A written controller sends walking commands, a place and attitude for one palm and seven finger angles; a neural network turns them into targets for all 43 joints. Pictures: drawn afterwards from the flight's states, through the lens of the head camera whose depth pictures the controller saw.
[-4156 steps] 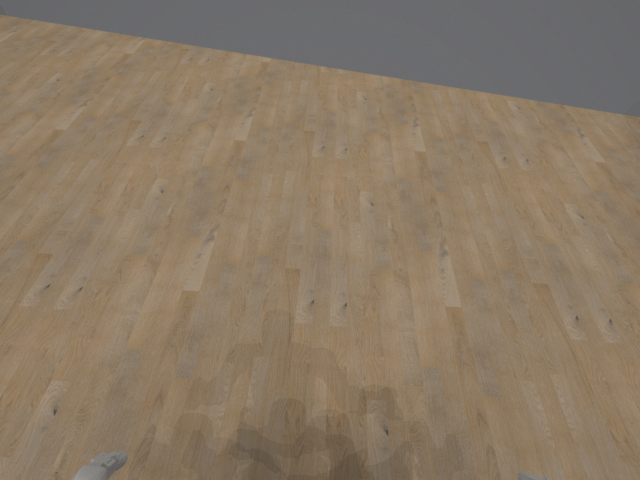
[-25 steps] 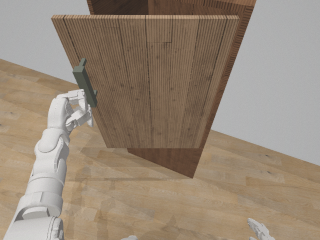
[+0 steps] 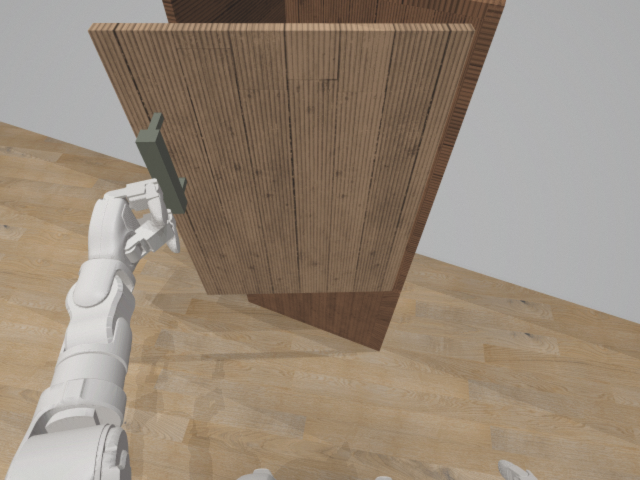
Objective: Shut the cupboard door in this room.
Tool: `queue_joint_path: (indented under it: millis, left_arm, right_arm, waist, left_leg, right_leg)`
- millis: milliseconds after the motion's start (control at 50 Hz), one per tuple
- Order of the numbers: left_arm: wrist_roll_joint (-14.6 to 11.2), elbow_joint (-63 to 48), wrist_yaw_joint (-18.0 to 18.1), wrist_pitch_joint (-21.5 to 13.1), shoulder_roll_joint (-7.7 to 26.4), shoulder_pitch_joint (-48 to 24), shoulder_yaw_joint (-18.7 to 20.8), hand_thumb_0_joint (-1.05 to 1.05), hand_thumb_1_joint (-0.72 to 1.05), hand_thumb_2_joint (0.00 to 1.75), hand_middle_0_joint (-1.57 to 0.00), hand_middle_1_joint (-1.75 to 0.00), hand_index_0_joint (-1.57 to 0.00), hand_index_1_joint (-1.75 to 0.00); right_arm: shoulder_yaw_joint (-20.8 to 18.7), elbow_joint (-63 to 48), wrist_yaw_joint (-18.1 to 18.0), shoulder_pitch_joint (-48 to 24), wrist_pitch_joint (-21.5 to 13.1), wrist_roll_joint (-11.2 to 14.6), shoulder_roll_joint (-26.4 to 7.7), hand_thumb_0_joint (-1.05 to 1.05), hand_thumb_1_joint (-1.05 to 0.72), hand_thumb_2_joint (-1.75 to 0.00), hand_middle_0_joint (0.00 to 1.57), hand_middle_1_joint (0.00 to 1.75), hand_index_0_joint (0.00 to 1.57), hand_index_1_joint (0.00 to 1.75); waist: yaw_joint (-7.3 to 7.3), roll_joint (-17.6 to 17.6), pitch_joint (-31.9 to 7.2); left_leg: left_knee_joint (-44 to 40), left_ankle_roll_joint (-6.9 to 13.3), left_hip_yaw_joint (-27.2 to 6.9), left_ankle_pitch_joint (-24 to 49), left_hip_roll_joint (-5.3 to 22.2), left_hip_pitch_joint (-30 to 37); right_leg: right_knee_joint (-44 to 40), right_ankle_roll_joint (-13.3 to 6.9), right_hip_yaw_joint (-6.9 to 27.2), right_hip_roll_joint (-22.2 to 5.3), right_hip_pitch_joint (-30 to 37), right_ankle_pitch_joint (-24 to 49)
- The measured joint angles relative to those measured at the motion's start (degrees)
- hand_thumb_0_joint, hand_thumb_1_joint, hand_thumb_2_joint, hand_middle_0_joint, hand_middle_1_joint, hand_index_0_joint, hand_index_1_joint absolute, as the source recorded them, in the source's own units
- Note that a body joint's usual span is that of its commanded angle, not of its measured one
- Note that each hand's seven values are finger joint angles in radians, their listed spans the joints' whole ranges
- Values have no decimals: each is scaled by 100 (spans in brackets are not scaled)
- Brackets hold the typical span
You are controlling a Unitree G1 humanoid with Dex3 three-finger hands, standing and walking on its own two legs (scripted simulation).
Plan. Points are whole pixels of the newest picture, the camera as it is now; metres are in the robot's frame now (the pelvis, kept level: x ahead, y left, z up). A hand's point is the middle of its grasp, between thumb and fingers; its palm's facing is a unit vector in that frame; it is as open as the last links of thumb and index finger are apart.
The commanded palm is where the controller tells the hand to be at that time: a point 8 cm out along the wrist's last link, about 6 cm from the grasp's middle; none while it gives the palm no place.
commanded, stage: push the door shut along its arc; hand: left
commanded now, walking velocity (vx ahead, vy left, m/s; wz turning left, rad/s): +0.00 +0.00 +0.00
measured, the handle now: (167, 164) +0.50 +0.23 +0.10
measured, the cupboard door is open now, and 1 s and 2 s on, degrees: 23 13 1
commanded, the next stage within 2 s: pull the fist back off the door in 1.92 s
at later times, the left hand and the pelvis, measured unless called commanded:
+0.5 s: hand (188, 192) +0.45 +0.19 +0.10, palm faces -0.05 -1.00 -0.02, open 3.1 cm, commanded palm +0.44 +0.23 +0.10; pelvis -0.01 +0.00 -0.01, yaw +0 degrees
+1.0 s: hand (213, 163) +0.50 +0.16 +0.10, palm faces -0.19 -0.98 -0.01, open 3.1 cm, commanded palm +0.50 +0.22 +0.10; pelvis -0.01 +0.00 -0.02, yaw +0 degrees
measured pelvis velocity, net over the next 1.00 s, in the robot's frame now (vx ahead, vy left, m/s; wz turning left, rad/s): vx -0.01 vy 0.00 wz -0.01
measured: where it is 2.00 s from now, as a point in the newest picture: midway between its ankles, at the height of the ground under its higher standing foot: outside the picture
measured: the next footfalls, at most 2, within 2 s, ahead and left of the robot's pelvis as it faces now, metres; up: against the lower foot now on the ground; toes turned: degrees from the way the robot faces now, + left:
none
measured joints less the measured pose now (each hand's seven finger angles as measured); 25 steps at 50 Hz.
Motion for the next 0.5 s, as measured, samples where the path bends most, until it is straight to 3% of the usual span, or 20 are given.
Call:
queue_joint_path:
  millis: [80,220,500]
  left_arm:
    - [32,105,25,-62,-38,-183,-94,2,90,90,-130,-150,-130,-150]
    - [173,815,-106,12,168,-842,-125,2,90,90,-130,-150,-130,-150]
    - [205,1816,-553,-180,593,-1804,-27,2,90,91,-130,-150,-131,-150]
  right_arm:
    - [22,23,-4,-131,-24,0,3,1,-90,-90,21,30,20,30]
    - [107,-4,-23,-289,-36,-5,27,1,-90,-90,21,30,20,30]
    - [69,140,38,101,29,-56,-73,1,-90,-90,21,30,20,30]
  waist:
    - [11,-12,2]
    - [-91,-50,34]
    - [-298,-10,-22]
  left_leg:
    - [54,11,-27,1,-21,-60]
    - [142,22,-54,12,-42,-225]
    - [398,22,-63,-70,-22,-705]
  right_leg:
    - [43,11,-26,-21,-41,-5]
    - [129,17,-53,-43,-192,-6]
    - [360,16,-56,-28,-662,-73]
